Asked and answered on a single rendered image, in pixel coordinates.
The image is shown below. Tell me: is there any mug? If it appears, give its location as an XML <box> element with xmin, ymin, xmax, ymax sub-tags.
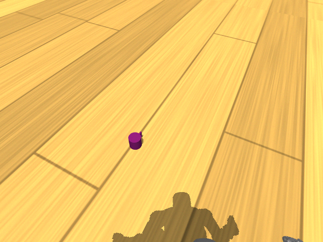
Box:
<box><xmin>128</xmin><ymin>132</ymin><xmax>142</xmax><ymax>150</ymax></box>

